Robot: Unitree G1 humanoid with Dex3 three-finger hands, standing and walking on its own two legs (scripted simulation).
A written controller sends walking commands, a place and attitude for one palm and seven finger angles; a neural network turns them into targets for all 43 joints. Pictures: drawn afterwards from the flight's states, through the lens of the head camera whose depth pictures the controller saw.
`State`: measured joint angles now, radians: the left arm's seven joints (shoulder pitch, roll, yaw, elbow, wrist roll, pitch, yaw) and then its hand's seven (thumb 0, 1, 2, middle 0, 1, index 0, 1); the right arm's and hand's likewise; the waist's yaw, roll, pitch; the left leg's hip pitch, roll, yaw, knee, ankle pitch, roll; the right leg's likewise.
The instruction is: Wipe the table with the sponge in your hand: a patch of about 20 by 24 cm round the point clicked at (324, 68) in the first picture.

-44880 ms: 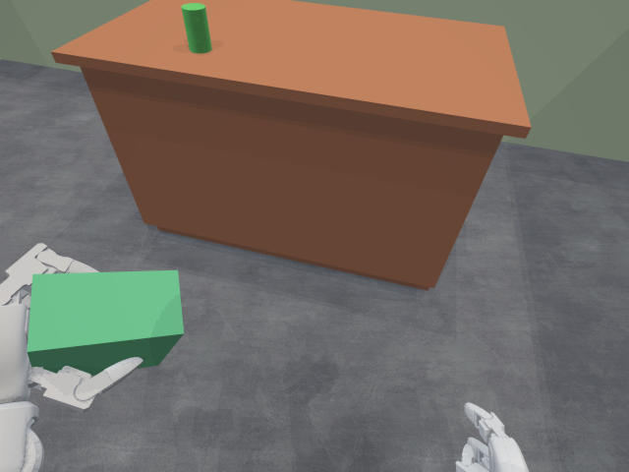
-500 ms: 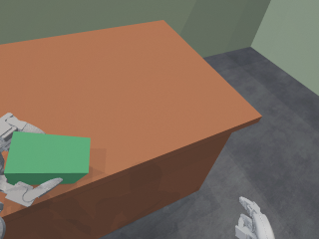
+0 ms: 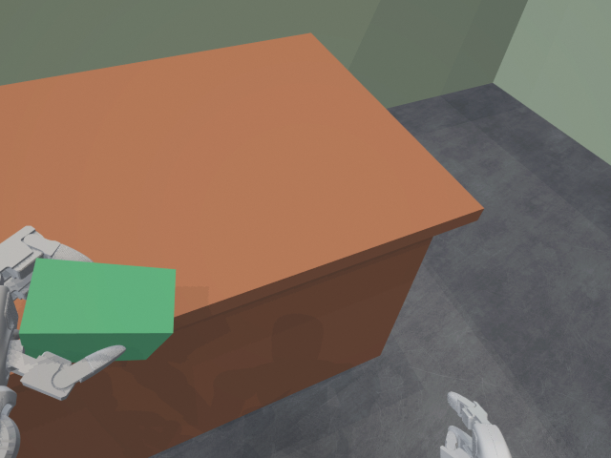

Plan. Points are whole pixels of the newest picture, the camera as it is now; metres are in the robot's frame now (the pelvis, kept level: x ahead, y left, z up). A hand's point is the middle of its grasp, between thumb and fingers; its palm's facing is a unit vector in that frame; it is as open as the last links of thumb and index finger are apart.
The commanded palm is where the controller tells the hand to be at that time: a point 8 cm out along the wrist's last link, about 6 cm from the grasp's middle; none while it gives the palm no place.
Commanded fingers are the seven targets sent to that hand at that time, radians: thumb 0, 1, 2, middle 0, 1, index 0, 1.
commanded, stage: shuffle to correct the standing spot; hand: left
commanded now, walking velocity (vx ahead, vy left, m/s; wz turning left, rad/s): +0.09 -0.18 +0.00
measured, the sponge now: (120, 317) +0.23 +0.21 +0.13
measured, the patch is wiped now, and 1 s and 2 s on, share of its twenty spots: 0.00 0.00 0.00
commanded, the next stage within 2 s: come to a stop and stand still in 0.34 s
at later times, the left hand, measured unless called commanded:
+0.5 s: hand (168, 304) +0.23 +0.15 +0.15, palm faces +0.41 -0.85 -0.34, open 10.5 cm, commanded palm +0.17 +0.19 +0.18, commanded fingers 0.00 0.10 1.30 -1.20 -1.60 -1.20 -1.60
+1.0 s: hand (208, 295) +0.25 +0.12 +0.14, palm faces +0.41 -0.80 -0.44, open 10.5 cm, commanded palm +0.18 +0.16 +0.18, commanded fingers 0.00 0.10 1.30 -1.20 -1.60 -1.20 -1.60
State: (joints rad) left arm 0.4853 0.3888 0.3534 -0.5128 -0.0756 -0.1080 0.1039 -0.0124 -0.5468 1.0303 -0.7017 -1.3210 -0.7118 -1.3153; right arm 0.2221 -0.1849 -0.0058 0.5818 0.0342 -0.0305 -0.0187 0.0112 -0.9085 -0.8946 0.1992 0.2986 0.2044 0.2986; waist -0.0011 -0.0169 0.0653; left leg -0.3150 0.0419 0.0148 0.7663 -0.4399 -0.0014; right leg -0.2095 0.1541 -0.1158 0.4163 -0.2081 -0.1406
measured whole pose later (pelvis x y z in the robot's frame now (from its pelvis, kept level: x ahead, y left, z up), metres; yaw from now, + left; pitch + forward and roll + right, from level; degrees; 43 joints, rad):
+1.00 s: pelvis +0.04 -0.13 +0.01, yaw +3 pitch +0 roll +4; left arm 0.48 0.33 0.30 -0.45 -0.03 -0.13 0.17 -0.01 -0.55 1.03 -0.70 -1.32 -0.71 -1.32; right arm 0.17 -0.24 -0.02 0.59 0.02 -0.08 -0.05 0.01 -0.91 -0.89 0.20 0.30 0.20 0.30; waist 0.00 -0.04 0.10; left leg -0.30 0.01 0.06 0.62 -0.33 0.00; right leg -0.28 -0.07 -0.06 0.48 -0.21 -0.04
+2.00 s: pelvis +0.02 -0.06 +0.01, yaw +3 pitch -2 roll -1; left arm 0.40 0.35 0.35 -0.44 -0.02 -0.21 0.09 -0.01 -0.55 1.03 -0.70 -1.32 -0.71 -1.31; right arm 0.22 -0.22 0.00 0.57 0.00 -0.16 -0.01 0.01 -0.91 -0.89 0.20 0.30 0.20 0.30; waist 0.02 -0.03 0.09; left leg -0.18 0.03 0.07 0.46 -0.25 0.02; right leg -0.21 0.00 0.04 0.37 -0.13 0.03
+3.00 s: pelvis +0.02 -0.09 +0.00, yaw +6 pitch -3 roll +1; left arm 0.33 0.48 0.26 -0.42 0.10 0.05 0.07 -0.01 -0.55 1.03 -0.70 -1.32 -0.71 -1.31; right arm 0.18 -0.23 0.03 0.62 0.00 -0.11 -0.04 0.01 -0.91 -0.89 0.20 0.30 0.20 0.30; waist 0.06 0.05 0.03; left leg -0.20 0.01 0.02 0.50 -0.26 -0.01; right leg -0.26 -0.01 0.00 0.54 -0.23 0.00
